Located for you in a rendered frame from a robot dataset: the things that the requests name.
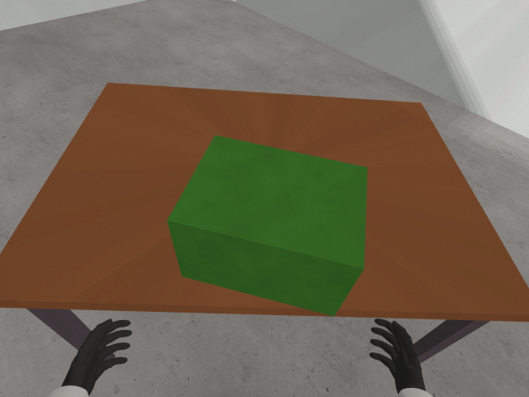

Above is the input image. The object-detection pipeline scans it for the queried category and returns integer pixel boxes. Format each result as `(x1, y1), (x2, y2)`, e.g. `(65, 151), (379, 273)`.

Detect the robot left hand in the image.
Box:
(61, 318), (132, 396)

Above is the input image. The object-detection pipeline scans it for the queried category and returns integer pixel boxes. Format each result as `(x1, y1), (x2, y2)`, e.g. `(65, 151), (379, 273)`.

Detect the robot right hand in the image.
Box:
(369, 318), (426, 394)

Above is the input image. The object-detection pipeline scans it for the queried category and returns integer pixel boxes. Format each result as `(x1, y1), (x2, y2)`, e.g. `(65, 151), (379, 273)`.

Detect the carton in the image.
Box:
(167, 135), (368, 316)

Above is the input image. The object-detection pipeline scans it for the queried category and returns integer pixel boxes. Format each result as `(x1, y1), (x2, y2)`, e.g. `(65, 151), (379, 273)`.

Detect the table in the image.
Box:
(0, 83), (529, 368)

